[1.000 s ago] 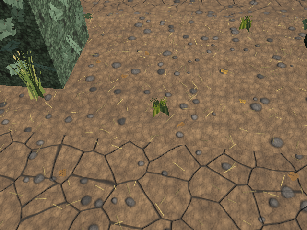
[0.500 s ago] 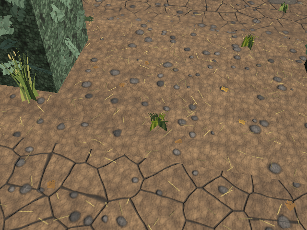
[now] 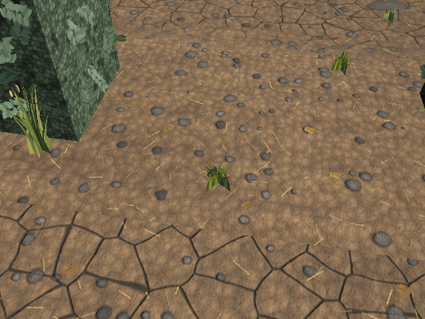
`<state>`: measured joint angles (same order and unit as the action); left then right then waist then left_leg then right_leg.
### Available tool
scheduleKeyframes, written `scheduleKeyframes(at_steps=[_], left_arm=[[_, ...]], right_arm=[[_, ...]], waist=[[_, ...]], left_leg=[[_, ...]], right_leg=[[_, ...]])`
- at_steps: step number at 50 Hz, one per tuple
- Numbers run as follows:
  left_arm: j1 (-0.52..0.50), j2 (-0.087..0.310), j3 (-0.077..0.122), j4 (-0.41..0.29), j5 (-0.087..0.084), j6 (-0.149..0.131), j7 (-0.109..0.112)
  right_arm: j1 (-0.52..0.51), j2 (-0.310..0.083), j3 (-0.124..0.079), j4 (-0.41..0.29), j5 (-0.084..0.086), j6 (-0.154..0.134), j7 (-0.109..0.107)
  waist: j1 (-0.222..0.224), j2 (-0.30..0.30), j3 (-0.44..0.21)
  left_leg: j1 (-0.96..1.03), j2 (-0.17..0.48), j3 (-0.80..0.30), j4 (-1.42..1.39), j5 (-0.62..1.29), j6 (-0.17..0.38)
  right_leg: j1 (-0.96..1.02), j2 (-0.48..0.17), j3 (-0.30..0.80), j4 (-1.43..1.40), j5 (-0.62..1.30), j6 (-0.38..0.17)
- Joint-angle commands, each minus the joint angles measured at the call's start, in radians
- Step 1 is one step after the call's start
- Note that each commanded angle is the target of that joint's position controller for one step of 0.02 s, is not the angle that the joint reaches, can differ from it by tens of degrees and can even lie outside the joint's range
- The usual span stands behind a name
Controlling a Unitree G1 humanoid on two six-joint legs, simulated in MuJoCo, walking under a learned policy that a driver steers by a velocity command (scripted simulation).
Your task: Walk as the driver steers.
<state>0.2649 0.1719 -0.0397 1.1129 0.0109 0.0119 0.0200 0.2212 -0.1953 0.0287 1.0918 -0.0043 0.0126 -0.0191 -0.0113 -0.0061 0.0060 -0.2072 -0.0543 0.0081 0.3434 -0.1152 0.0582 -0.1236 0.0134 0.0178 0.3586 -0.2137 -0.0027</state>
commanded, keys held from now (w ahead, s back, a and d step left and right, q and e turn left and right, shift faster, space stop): no key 0.06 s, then w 0.94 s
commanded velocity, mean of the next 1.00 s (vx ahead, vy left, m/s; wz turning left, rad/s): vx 0.35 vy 0.00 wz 0.00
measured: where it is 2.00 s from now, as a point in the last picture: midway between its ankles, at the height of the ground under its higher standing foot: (220, 263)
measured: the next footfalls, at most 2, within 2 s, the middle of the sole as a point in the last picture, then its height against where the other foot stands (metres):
right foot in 0.94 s outside the picture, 0.17 m lower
left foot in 1.36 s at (198, 271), level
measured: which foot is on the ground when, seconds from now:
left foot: down 0.00-0.94, up 0.96-1.00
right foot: down 0.00-0.36, up 0.38-0.92, down 0.94-1.00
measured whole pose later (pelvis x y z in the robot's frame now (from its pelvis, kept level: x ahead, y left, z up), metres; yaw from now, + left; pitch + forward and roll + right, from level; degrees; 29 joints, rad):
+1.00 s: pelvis +0.44 -0.04 -0.18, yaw +0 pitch +3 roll +1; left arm 0.04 0.21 0.05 0.90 0.05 -0.09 -0.04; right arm 0.48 -0.20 -0.02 1.11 0.02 -0.08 -0.06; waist -0.10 0.00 0.06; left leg -0.16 -0.07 -0.05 1.64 -0.75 0.09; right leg -0.38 0.02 -0.09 0.43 -0.12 -0.09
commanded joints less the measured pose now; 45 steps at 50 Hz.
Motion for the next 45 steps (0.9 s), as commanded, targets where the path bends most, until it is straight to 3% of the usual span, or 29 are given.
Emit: scheduleKeyframes(at_steps=[1, 3, 4, 6, 8, 11, 13, 14, 15, 17, 18, 19, 20, 21, 22, 23, 24, 26, 28, 29, 30, 32, 33, 34, 37, 38, 41, 43, 45], left_arm=[[0.048, 0.085, 0.010, -0.007, 0.000, -0.004, 0.002], [0.049, 0.083, 0.009, -0.003, 0.000, -0.004, 0.003], [0.061, 0.078, 0.007, 0.004, 0.001, -0.004, 0.002], [0.077, 0.099, 0.018, 0.003, 0.006, 0.000, 0.000], [0.065, 0.119, 0.031, -0.023, 0.012, 0.004, -0.009], [0.089, 0.123, 0.044, -0.033, 0.011, -0.003, -0.009], [0.133, 0.161, 0.065, -0.027, 0.009, -0.009, -0.007], [0.132, 0.186, 0.078, -0.026, 0.002, -0.007, -0.007], [0.107, 0.189, 0.084, -0.035, -0.003, -0.008, -0.009], [0.024, 0.170, 0.090, -0.063, -0.004, -0.009, -0.017], [-0.012, 0.139, 0.084, -0.088, -0.006, -0.014, -0.020], [-0.054, 0.094, 0.074, -0.128, -0.010, -0.023, -0.023], [-0.060, 0.125, 0.085, -0.154, 0.016, -0.029, -0.023], [-0.057, 0.168, 0.098, -0.148, 0.027, -0.036, -0.024], [-0.037, 0.148, 0.098, -0.136, 0.022, -0.044, -0.031], [-0.029, 0.131, 0.096, -0.129, 0.022, -0.049, -0.040], [-0.028, 0.131, 0.099, -0.129, 0.031, -0.047, -0.049], [-0.052, 0.131, 0.105, -0.139, 0.029, -0.037, -0.055], [-0.071, 0.134, 0.116, -0.148, 0.033, -0.027, -0.060], [-0.097, 0.141, 0.120, -0.157, 0.034, -0.023, -0.057], [-0.184, 0.143, 0.131, -0.197, 0.019, -0.034, -0.052], [-0.244, 0.138, 0.129, -0.224, 0.016, -0.049, -0.057], [-0.301, 0.134, 0.124, -0.245, 0.024, -0.055, -0.062], [-0.323, 0.120, 0.121, -0.258, 0.032, -0.056, -0.070], [-0.364, 0.108, 0.117, -0.295, 0.032, -0.056, -0.088], [-0.368, 0.111, 0.116, -0.309, 0.025, -0.053, -0.090], [-0.435, 0.097, 0.103, -0.347, 0.020, -0.062, -0.082], [-0.391, 0.094, 0.097, -0.334, 0.026, -0.081, -0.078], [-0.131, 0.138, 0.113, -0.244, 0.030, -0.092, -0.053]], right_arm=[[0.016, -0.088, -0.011, -0.015, 0.000, -0.007, -0.003], [0.020, -0.086, -0.009, -0.008, 0.000, -0.008, -0.004], [0.030, -0.082, -0.007, -0.002, 0.000, -0.007, -0.003], [0.038, -0.113, -0.020, -0.002, 0.000, 0.000, -0.004], [0.054, -0.119, -0.033, -0.002, -0.004, 0.006, 0.006], [0.034, -0.082, -0.038, -0.025, -0.013, -0.005, 0.016], [0.008, -0.063, -0.039, -0.044, -0.023, -0.020, 0.026], [0.024, -0.069, -0.040, -0.047, -0.028, -0.024, 0.031], [0.040, -0.073, -0.043, -0.049, -0.030, -0.030, 0.033], [0.152, -0.063, -0.047, -0.028, -0.029, -0.041, 0.036], [0.227, -0.089, -0.056, -0.004, -0.027, -0.047, 0.030], [0.312, -0.152, -0.077, 0.018, -0.021, -0.054, 0.024], [0.409, -0.202, -0.096, 0.038, -0.013, -0.056, 0.027], [0.363, -0.174, -0.090, 0.014, -0.013, -0.062, 0.026], [0.305, -0.163, -0.088, -0.017, -0.016, -0.071, 0.023], [0.274, -0.160, -0.090, -0.035, -0.014, -0.084, 0.019], [0.261, -0.143, -0.087, -0.041, -0.011, -0.089, 0.015], [0.259, -0.119, -0.077, -0.044, 0.002, -0.101, 0.008], [0.311, -0.128, -0.079, -0.030, -0.024, -0.118, 0.009], [0.340, -0.126, -0.078, -0.023, -0.022, -0.120, 0.005], [0.367, -0.109, -0.070, 0.002, -0.025, -0.133, 0.001], [0.346, -0.125, -0.072, -0.011, -0.024, -0.145, -0.005], [0.316, -0.128, -0.075, -0.011, -0.021, -0.151, -0.009], [0.308, -0.112, -0.069, -0.019, -0.024, -0.149, -0.012], [0.332, -0.104, -0.058, -0.013, -0.030, -0.150, -0.020], [0.334, -0.100, -0.055, -0.011, -0.026, -0.143, -0.023], [0.383, -0.091, -0.045, -0.007, -0.048, -0.138, -0.017], [0.406, -0.104, -0.045, 0.008, -0.055, -0.125, -0.018], [0.407, -0.130, -0.050, 0.017, -0.060, -0.108, -0.033]], waist=[[0.003, 0.003, 0.036], [0.002, 0.002, 0.036], [0.002, 0.005, 0.014], [0.006, 0.018, 0.025], [0.009, 0.008, 0.087], [0.022, -0.046, 0.116], [0.041, -0.126, 0.094], [0.030, -0.159, 0.100], [0.011, -0.152, 0.117], [-0.069, -0.126, 0.139], [-0.101, -0.034, 0.151], [-0.128, 0.156, 0.159], [-0.140, 0.263, 0.132], [-0.093, 0.141, 0.156], [-0.053, 0.071, 0.146], [-0.031, 0.037, 0.133], [-0.016, 0.031, 0.117], [-0.006, 0.042, 0.110], [-0.015, 0.058, 0.084], [-0.025, 0.047, 0.070], [-0.034, 0.072, 0.103], [-0.045, 0.068, 0.124], [-0.045, 0.088, 0.148], [-0.051, 0.075, 0.130], [-0.072, 0.051, 0.138], [-0.070, 0.057, 0.146], [-0.128, 0.024, 0.174], [-0.136, 0.001, 0.155], [-0.032, 0.005, 0.046]], left_leg=[[0.051, 0.113, -0.134, -0.066, -0.049, 0.001], [0.051, 0.113, -0.135, -0.065, -0.046, 0.001], [0.059, 0.109, -0.137, -0.076, -0.109, 0.002], [0.024, 0.086, -0.139, -0.067, -0.314, 0.023], [-0.046, 0.069, -0.138, -0.048, -0.512, 0.053], [-0.098, 0.043, -0.113, 0.037, -0.435, 0.053], [-0.151, -0.008, -0.025, 0.172, -0.301, 0.027], [-0.141, -0.006, 0.017, 0.228, -0.249, 0.023], [-0.107, 0.017, 0.021, 0.243, -0.238, 0.025], [0.089, 0.021, 0.007, 0.152, -0.270, 0.044], [0.194, 0.042, -0.081, 0.058, -0.337, 0.063], [0.276, 0.175, -0.346, -0.101, -0.532, 0.119], [0.334, 0.346, -0.632, -0.205, -0.596, 0.196], [0.291, 0.370, -0.627, -0.197, -0.487, 0.223], [0.253, 0.357, -0.557, -0.201, -0.379, 0.222], [0.232, 0.340, -0.487, -0.222, -0.293, 0.212], [0.231, 0.319, -0.433, -0.234, -0.238, 0.198], [0.232, 0.271, -0.316, -0.238, -0.043, 0.177], [0.264, 0.261, -0.237, -0.198, 0.109, 0.183], [0.299, 0.256, -0.214, -0.168, 0.198, 0.173], [0.375, 0.237, -0.192, -0.158, 0.183, 0.150], [0.304, 0.198, -0.154, -0.153, 0.148, 0.147], [0.254, 0.190, -0.142, -0.137, 0.127, 0.139], [0.222, 0.183, -0.134, -0.106, 0.108, 0.140], [0.136, 0.186, -0.130, -0.015, 0.025, 0.135], [0.120, 0.185, -0.120, 0.017, 0.029, 0.129], [0.156, 0.152, -0.098, 0.136, 0.039, 0.109], [0.197, 0.115, -0.085, 0.291, 0.124, 0.098], [0.248, 0.093, -0.111, 0.637, 0.313, 0.109]], right_leg=[[-0.106, -0.087, 0.082, -0.083, 0.008, -0.038], [-0.105, -0.086, 0.081, -0.081, 0.010, -0.038], [-0.096, -0.077, 0.077, -0.088, -0.049, -0.038], [-0.110, -0.040, 0.055, -0.052, -0.231, -0.052], [-0.168, -0.042, 0.082, -0.057, -0.414, -0.084], [-0.149, -0.091, 0.162, -0.098, -0.428, -0.110], [-0.069, -0.173, 0.284, -0.186, -0.472, -0.153], [-0.075, -0.224, 0.333, -0.224, -0.495, -0.180], [-0.122, -0.240, 0.336, -0.229, -0.490, -0.186], [-0.286, -0.195, 0.257, -0.141, -0.442, -0.162], [-0.391, -0.123, 0.176, -0.021, -0.386, -0.133], [-0.526, -0.002, 0.030, 0.225, -0.304, -0.086], [-0.626, 0.032, -0.034, 0.476, -0.330, -0.079], [-0.656, -0.007, 0.018, 0.598, -0.293, -0.086], [-0.636, -0.042, 0.037, 0.634, -0.224, -0.085], [-0.604, -0.074, 0.041, 0.634, -0.168, -0.073], [-0.582, -0.088, 0.036, 0.633, -0.126, -0.058], [-0.571, -0.084, 0.008, 0.600, -0.042, -0.026], [-0.600, -0.073, -0.008, 0.641, 0.056, -0.017], [-0.640, -0.071, -0.010, 0.646, 0.081, -0.013], [-0.748, -0.085, 0.031, 0.577, 0.110, -0.014], [-0.716, -0.067, -0.013, 0.439, 0.252, -0.017], [-0.688, -0.069, -0.021, 0.370, 0.360, -0.015], [-0.637, -0.070, -0.027, 0.317, 0.454, -0.022], [-0.551, -0.075, -0.048, 0.241, 0.623, -0.065], [-0.539, -0.078, -0.055, 0.228, 0.665, -0.079], [-0.493, -0.066, -0.095, 0.111, 0.688, -0.089], [-0.377, -0.048, -0.119, 0.014, 0.685, -0.078], [-0.170, -0.053, -0.094, -0.079, 0.694, -0.077]])
Velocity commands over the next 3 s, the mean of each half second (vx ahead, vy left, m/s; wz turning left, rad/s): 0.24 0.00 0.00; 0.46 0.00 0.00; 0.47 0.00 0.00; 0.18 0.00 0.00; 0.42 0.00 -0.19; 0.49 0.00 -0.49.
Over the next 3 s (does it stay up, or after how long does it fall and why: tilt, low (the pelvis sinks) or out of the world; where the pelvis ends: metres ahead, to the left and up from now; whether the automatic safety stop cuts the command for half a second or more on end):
stays up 1.23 -0.10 -0.17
